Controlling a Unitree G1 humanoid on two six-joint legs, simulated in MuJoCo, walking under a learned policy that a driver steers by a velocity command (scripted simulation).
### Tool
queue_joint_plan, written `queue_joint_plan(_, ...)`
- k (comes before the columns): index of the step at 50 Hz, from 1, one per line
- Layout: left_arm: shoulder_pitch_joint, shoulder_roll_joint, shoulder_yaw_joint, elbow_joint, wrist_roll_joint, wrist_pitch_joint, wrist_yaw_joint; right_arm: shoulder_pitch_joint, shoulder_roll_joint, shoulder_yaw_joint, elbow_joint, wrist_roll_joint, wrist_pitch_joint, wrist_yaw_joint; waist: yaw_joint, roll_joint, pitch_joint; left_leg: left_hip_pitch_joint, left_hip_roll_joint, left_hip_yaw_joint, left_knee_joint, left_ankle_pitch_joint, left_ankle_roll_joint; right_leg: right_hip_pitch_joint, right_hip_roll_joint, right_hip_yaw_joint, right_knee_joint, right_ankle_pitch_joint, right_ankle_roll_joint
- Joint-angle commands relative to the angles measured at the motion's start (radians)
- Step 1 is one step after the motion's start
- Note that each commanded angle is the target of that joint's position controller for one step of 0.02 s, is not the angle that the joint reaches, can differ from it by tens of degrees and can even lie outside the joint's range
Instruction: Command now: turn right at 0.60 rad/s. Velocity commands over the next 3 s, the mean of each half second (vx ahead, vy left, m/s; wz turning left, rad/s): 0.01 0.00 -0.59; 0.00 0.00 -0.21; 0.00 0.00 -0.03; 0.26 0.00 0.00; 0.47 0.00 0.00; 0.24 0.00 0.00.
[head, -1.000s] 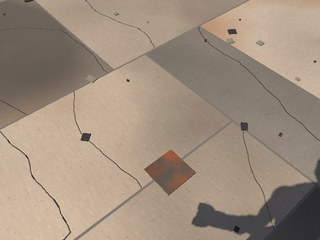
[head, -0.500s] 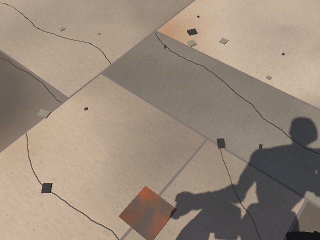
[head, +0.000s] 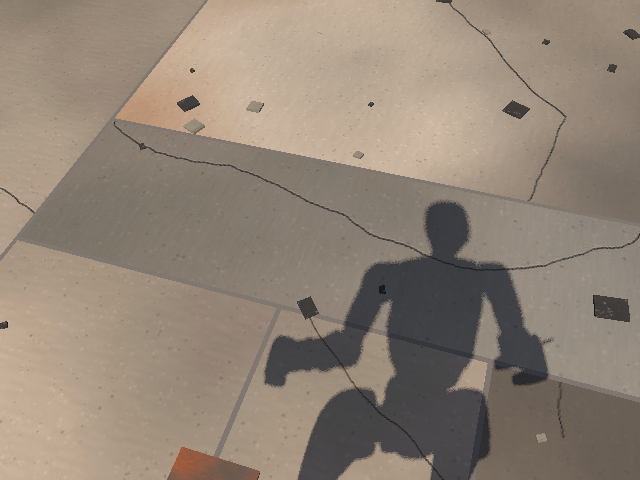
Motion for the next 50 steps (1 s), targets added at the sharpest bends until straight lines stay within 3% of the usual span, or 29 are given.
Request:
queue_joint_plan(1, 0.121, 0.272, 0.08, -0.056, 0.006, -0.01, 0.023, 0.025, -0.056, -0.015, -0.071, -0.044, -0.007, 0.009, -0.006, -0.333, -0.1, -0.32, -0.047, 0.034, 0.37, -0.419, -0.047, 0.297, -0.296, 0.472, -0.243, 0.465, -0.225)
queue_joint_plan(2, 0.124, 0.262, 0.072, -0.074, 0.046, -0.033, 0.015, -0.105, -0.1, -0.03, -0.107, -0.035, -0.015, -0.003, 0.083, -0.267, -0.121, -0.367, -0.095, -0.148, 0.552, -0.477, -0.04, 0.182, -0.348, 0.554, -0.289, 0.422, -0.337)
queue_joint_plan(3, 0.082, 0.233, 0.062, -0.07, 0.052, -0.054, 0.012, -0.115, -0.118, -0.038, -0.106, -0.013, -0.015, -0.008, 0.055, -0.193, -0.102, -0.371, -0.076, -0.191, 0.616, -0.391, -0.022, 0.16, -0.295, 0.472, -0.297, 0.346, -0.301)
queue_joint_plan(4, 0.021, 0.204, 0.056, -0.072, 0.033, -0.065, 0.015, -0.08, -0.123, -0.044, -0.086, -0.009, -0.011, -0.014, 0.02, -0.156, -0.088, -0.375, -0.066, -0.202, 0.614, -0.299, -0.013, 0.152, -0.24, 0.407, -0.287, 0.299, -0.243)
queue_joint_plan(5, -0.014, 0.17, 0.045, -0.077, 0.015, -0.067, 0.019, -0.058, -0.126, -0.049, -0.065, -0.018, -0.008, -0.021, 0.009, -0.139, -0.099, -0.37, -0.059, -0.209, 0.611, -0.246, -0.017, 0.162, -0.212, 0.376, -0.276, 0.295, -0.207)
queue_joint_plan(6, -0.033, 0.157, 0.036, -0.081, 0.008, -0.065, 0.025, -0.042, -0.125, -0.051, -0.06, -0.024, -0.007, -0.023, -0.003, -0.148, -0.107, -0.338, -0.067, -0.206, 0.632, -0.203, -0.027, 0.144, -0.19, 0.351, -0.269, 0.349, -0.202)
queue_joint_plan(9, -0.012, 0.14, 0.027, -0.079, 0.013, -0.06, 0.037, -0.033, -0.104, -0.047, -0.061, -0.012, -0.014, -0.014, -0.002, -0.144, -0.143, -0.304, -0.093, -0.206, 0.609, -0.141, -0.044, 0.175, -0.161, 0.337, -0.254, 0.409, -0.209)
queue_joint_plan(13, 0.014, 0.166, 0.039, -0.075, 0.006, -0.051, 0.046, -0.083, -0.08, -0.034, -0.077, -0.009, -0.021, -0.005, 0.026, -0.153, -0.134, -0.277, -0.108, -0.22, 0.385, -0.134, -0.059, 0.218, -0.149, 0.388, -0.231, 0.349, -0.211)
queue_joint_plan(19, -0.017, 0.183, 0.048, -0.09, 0.004, -0.035, 0.031, -0.073, -0.092, -0.034, -0.081, 0.002, -0.039, 0.017, 0.033, -0.171, -0.135, -0.119, -0.143, -0.232, 0.184, -0.192, -0.043, 0.161, -0.137, 0.511, -0.199, 0.372, -0.223)
queue_joint_plan(21, -0.036, 0.181, 0.049, -0.094, -0.004, -0.03, 0.028, -0.051, -0.095, -0.036, -0.08, 0.004, -0.047, 0.025, 0.023, -0.176, -0.145, -0.068, -0.149, -0.233, 0.091, -0.176, -0.031, 0.172, -0.123, 0.55, -0.176, 0.416, -0.213)
queue_joint_plan(23, -0.075, 0.172, 0.046, -0.102, -0.021, -0.025, 0.032, 0.009, -0.096, -0.042, -0.062, 0.0, -0.055, 0.03, -0.021, -0.162, -0.153, 0.066, -0.143, -0.212, -0.128, -0.005, -0.006, 0.132, -0.075, 0.541, -0.132, 0.37, -0.164)
queue_joint_plan(24, -0.055, 0.141, 0.037, -0.101, -0.016, -0.025, 0.036, 0.04, -0.13, -0.051, -0.055, -0.01, -0.055, 0.027, -0.017, -0.113, -0.176, 0.182, -0.05, -0.262, -0.173, 0.112, 0.027, 0.061, -0.035, 0.493, -0.074, 0.225, -0.112)
queue_joint_plan(25, 0.021, 0.075, 0.02, -0.088, 0.007, -0.028, 0.034, 0.024, -0.184, -0.056, -0.073, -0.027, -0.047, 0.021, 0.036, 0.122, -0.197, 0.283, 0.159, -0.458, -0.194, 0.302, 0.112, -0.064, 0.093, 0.329, 0.142, -0.139, -0.048)
queue_joint_plan(26, -0.001, 0.139, 0.042, -0.111, 0.0, -0.038, 0.039, 0.025, -0.211, -0.06, -0.066, -0.054, -0.046, 0.026, 0.031, 0.286, -0.124, 0.212, 0.29, -0.666, -0.214, 0.411, 0.291, -0.235, 0.187, 0.213, 0.321, -0.406, 0.006)
queue_joint_plan(27, 0.022, 0.203, 0.062, -0.086, 0.013, -0.044, 0.042, -0.01, -0.163, -0.047, -0.086, -0.04, -0.051, 0.024, 0.031, 0.182, -0.109, 0.189, 0.298, -0.633, -0.211, 0.378, 0.327, -0.247, 0.125, 0.231, 0.497, -0.365, 0.042)
queue_joint_plan(28, 0.025, 0.209, 0.069, -0.061, 0.007, -0.041, 0.041, -0.047, -0.123, -0.035, -0.091, -0.028, -0.052, 0.02, 0.042, 0.131, -0.093, 0.175, 0.231, -0.535, -0.194, 0.342, 0.286, -0.249, 0.119, 0.227, 0.557, -0.298, 0.058)
queue_joint_plan(29, 0.036, 0.178, 0.065, -0.036, 0.005, -0.03, 0.046, -0.066, -0.109, -0.029, -0.095, -0.019, -0.05, 0.018, 0.047, 0.103, -0.085, 0.18, 0.173, -0.463, -0.183, 0.296, 0.246, -0.251, 0.116, 0.222, 0.581, -0.253, 0.076)
queue_joint_plan(30, 0.033, 0.155, 0.058, -0.034, 0.007, -0.024, 0.046, -0.067, -0.101, -0.024, -0.091, -0.007, -0.049, 0.016, 0.037, 0.107, -0.076, 0.191, 0.16, -0.439, -0.175, 0.326, 0.245, -0.265, 0.117, 0.224, 0.602, -0.216, 0.09)
queue_joint_plan(33, -0.01, 0.083, 0.03, -0.044, -0.002, -0.026, 0.042, -0.032, -0.086, -0.012, -0.071, -0.015, -0.039, 0.009, 0.015, 0.142, -0.094, 0.222, 0.106, -0.343, -0.172, 0.373, 0.246, -0.209, 0.096, 0.162, 0.45, -0.17, 0.112)
queue_joint_plan(36, -0.047, 0.04, 0.005, -0.053, 0.008, -0.03, 0.035, -0.018, -0.113, -0.017, -0.06, -0.012, -0.026, 0.011, -0.013, 0.186, -0.117, 0.224, 0.1, -0.317, -0.159, 0.373, 0.243, -0.07, 0.038, 0.079, 0.177, -0.18, 0.115)
queue_joint_plan(38, -0.038, 0.061, 0.009, -0.041, 0.0, -0.033, 0.032, 0.015, -0.14, -0.021, -0.047, -0.005, -0.017, 0.014, -0.028, 0.195, -0.118, 0.219, 0.112, -0.337, -0.146, 0.374, 0.249, 0.001, 0.044, 0.043, 0.035, -0.124, 0.108)
queue_joint_plan(40, 0.023, 0.061, 0.01, -0.005, 0.004, -0.037, 0.028, 0.015, -0.126, -0.011, -0.036, 0.01, -0.016, 0.016, 0.011, 0.166, -0.108, 0.176, 0.096, -0.326, -0.117, 0.353, 0.216, 0.133, 0.055, 0.021, -0.231, 0.09, 0.071)
queue_joint_plan(41, 0.023, 0.084, 0.011, -0.006, 0.013, -0.039, 0.029, 0.058, -0.108, -0.003, -0.02, 0.01, -0.026, 0.018, 0.006, 0.131, -0.111, 0.126, 0.083, -0.321, -0.115, 0.296, 0.164, 0.223, 0.027, 0.07, -0.294, 0.197, 0.041)
queue_joint_plan(42, 0.036, 0.139, 0.019, -0.016, 0.021, -0.039, 0.037, 0.075, -0.083, 0.009, -0.021, -0.016, -0.042, 0.025, -0.012, 0.021, -0.152, 0.056, 0.041, -0.272, -0.059, 0.187, 0.094, 0.33, -0.082, 0.183, -0.249, 0.421, 0.003)
queue_joint_plan(43, -0.006, 0.161, 0.021, -0.003, 0.029, -0.037, 0.037, 0.111, -0.036, 0.022, -0.021, -0.031, -0.056, 0.032, -0.073, -0.162, -0.162, 0.064, -0.044, -0.177, -0.075, -0.013, 0.03, 0.263, -0.129, 0.217, -0.183, 0.403, -0.067)
queue_joint_plan(44, -0.033, 0.084, 0.006, -0.015, 0.03, -0.042, 0.024, 0.051, -0.061, 0.022, -0.016, -0.041, -0.056, 0.029, -0.027, -0.132, -0.149, 0.127, -0.047, -0.165, -0.072, -0.027, -0.01, 0.181, -0.107, 0.213, -0.198, 0.242, -0.089)
queue_joint_plan(45, -0.032, 0.056, -0.004, -0.007, 0.038, -0.048, 0.018, 0.015, -0.078, 0.018, -0.014, -0.036, -0.053, 0.028, -0.012, -0.107, -0.115, 0.127, -0.054, -0.159, -0.067, -0.003, -0.021, 0.152, -0.078, 0.201, -0.21, 0.155, -0.07)
queue_joint_plan(47, -0.029, 0.07, -0.004, 0.004, 0.037, -0.06, 0.016, 0.016, -0.077, 0.018, -0.002, -0.028, -0.04, 0.02, -0.008, -0.11, -0.063, 0.119, -0.054, -0.16, -0.06, 0.025, -0.018, 0.108, -0.057, 0.192, -0.22, 0.126, -0.048)
queue_joint_plan(50, -0.01, 0.055, -0.013, 0.022, 0.032, -0.072, 0.019, 0.041, -0.075, 0.018, 0.021, -0.024, -0.035, 0.013, -0.012, -0.098, -0.038, 0.122, -0.048, -0.164, -0.069, 0.039, -0.014, 0.086, -0.048, 0.185, -0.214, 0.138, -0.04)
